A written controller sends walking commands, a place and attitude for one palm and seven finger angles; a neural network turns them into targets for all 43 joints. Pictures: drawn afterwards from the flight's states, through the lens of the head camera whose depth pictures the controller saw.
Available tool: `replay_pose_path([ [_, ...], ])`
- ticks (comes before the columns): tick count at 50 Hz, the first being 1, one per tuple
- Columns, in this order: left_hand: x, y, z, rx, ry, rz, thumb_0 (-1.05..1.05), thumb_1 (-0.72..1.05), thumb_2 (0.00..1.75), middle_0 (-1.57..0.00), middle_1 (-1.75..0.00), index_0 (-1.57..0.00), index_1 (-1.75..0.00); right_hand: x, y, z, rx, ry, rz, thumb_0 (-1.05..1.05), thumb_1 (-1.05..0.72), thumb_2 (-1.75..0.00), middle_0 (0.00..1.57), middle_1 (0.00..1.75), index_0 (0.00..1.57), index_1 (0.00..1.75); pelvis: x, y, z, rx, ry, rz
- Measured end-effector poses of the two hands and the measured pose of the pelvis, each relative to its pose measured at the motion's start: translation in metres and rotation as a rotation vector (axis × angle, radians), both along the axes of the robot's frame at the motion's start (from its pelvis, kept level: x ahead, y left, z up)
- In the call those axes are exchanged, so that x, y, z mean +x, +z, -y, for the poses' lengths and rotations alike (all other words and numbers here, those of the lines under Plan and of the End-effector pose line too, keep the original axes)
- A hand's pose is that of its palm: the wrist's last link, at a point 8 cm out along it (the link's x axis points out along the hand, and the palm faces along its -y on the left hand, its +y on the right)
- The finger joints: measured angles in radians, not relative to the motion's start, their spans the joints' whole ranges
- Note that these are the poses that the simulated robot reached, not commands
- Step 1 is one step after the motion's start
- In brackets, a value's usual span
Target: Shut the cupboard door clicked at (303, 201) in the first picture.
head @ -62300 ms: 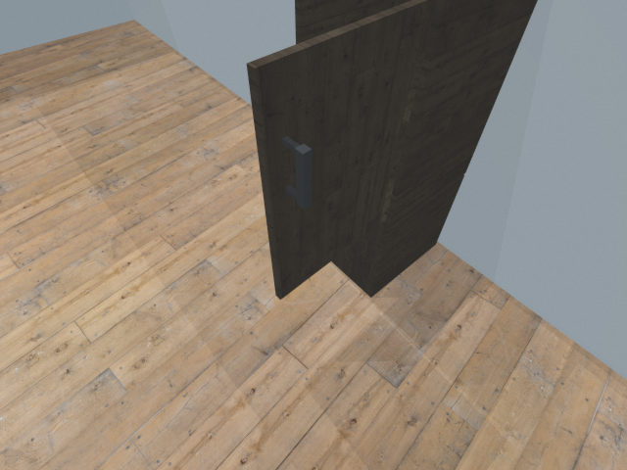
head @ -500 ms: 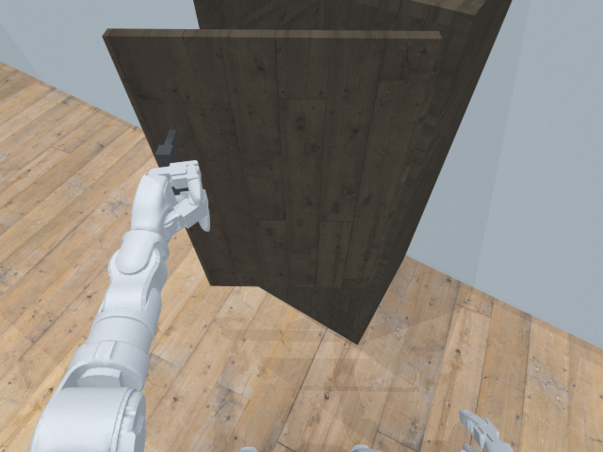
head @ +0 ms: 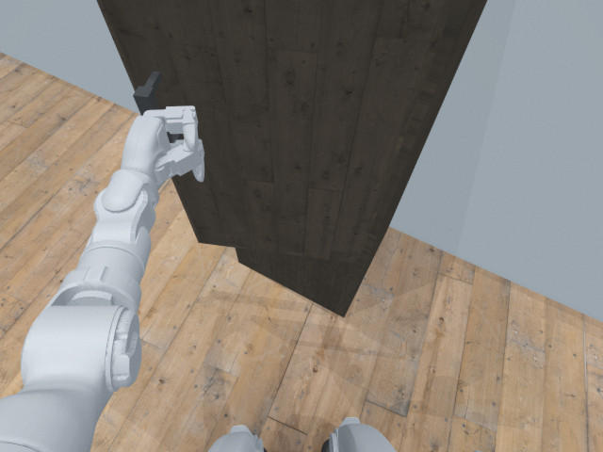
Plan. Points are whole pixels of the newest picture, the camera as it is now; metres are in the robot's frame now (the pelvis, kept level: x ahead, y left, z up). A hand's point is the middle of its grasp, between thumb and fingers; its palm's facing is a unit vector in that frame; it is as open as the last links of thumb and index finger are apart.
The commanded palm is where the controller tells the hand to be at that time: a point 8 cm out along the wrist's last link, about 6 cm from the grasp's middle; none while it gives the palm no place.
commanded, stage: push the door shut along its arc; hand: left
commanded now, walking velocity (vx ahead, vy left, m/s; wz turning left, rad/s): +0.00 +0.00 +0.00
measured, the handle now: (162, 119) +0.55 +0.17 +0.10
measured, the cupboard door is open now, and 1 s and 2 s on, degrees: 21 5 0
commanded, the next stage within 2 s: pull the fist back off the door in 1.04 s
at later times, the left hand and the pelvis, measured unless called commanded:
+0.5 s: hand (229, 121) +0.53 +0.08 +0.11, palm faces -0.31 -0.95 -0.03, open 3.0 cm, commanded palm +0.54 +0.13 +0.10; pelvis +0.01 +0.00 -0.01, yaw -1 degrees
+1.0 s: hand (246, 102) +0.57 +0.05 +0.11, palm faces -0.39 -0.92 -0.02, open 3.3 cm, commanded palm +0.59 +0.08 +0.10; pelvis +0.00 -0.01 -0.03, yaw +0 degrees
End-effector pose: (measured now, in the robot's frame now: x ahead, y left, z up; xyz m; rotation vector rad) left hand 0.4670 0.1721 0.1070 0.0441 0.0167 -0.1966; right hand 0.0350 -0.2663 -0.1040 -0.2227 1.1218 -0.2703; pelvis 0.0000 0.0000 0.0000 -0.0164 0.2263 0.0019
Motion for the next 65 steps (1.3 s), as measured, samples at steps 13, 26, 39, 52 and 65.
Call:
replay_pose_path([
  [13, 0.044, 0.003, 0.036, -0.018, -0.086, -0.013, 0.02, 0.90, 0.90, -1.30, -1.50, -1.30, -1.50, -0.031, -0.006, -0.001, -0.007, -0.051, -0.070, 0.00, -0.90, -0.89, 0.20, 0.30, 0.21, 0.30, 0.002, -0.008, -0.002, -0.003, -0.014, -0.064],
  [26, 0.065, 0.003, 0.039, -0.006, -0.121, -0.036, -0.01, 0.87, 0.92, -1.30, -1.50, -1.30, -1.50, -0.052, -0.008, -0.001, 0.007, -0.089, -0.162, 0.00, -0.90, -0.89, 0.20, 0.30, 0.21, 0.30, 0.009, -0.010, 0.004, -0.006, -0.019, -0.097],
  [39, 0.084, 0.006, 0.048, -0.007, -0.175, -0.058, 0.02, 0.91, 0.96, -1.30, -1.50, -1.30, -1.50, -0.048, -0.008, 0.012, -0.043, -0.063, -0.173, 0.00, -0.90, -0.89, 0.20, 0.30, 0.21, 0.30, 0.005, -0.018, 0.007, -0.018, 0.003, -0.135],
  [52, 0.111, 0.006, 0.067, 0.001, -0.211, -0.051, 0.02, 0.99, 1.00, -1.30, -1.50, -1.30, -1.50, -0.074, -0.018, 0.006, -0.045, -0.087, -0.255, 0.00, -0.90, -0.89, 0.20, 0.30, 0.21, 0.30, 0.002, -0.031, 0.005, -0.028, 0.005, -0.200],
  [65, 0.111, -0.009, 0.081, -0.138, 0.161, -0.109, -0.01, 0.88, 0.99, -1.30, -1.50, -1.34, -1.50, -0.090, -0.023, -0.019, 0.064, -0.049, -0.300, 0.00, -0.91, -0.89, 0.20, 0.30, 0.21, 0.30, 0.008, -0.033, 0.005, -0.026, -0.005, -0.226],
])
